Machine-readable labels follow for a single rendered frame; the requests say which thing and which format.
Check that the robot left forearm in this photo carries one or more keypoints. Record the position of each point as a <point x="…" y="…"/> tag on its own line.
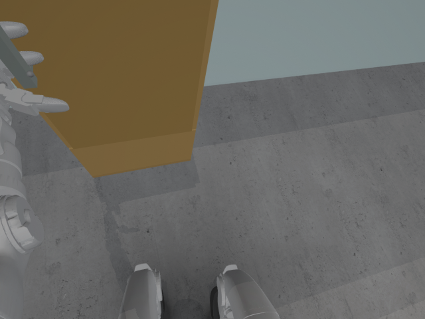
<point x="10" y="158"/>

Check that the cupboard door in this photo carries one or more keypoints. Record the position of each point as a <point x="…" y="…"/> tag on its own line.
<point x="128" y="69"/>

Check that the robot left upper arm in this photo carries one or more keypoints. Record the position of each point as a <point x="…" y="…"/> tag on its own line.
<point x="20" y="232"/>

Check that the handle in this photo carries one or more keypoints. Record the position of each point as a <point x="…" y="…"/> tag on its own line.
<point x="13" y="60"/>

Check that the left robot hand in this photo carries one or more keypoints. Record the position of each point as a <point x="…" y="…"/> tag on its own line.
<point x="19" y="99"/>

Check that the left robot thigh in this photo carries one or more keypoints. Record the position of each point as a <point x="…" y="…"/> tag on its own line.
<point x="142" y="295"/>

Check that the robot right shin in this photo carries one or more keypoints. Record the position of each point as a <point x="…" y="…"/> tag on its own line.
<point x="226" y="313"/>

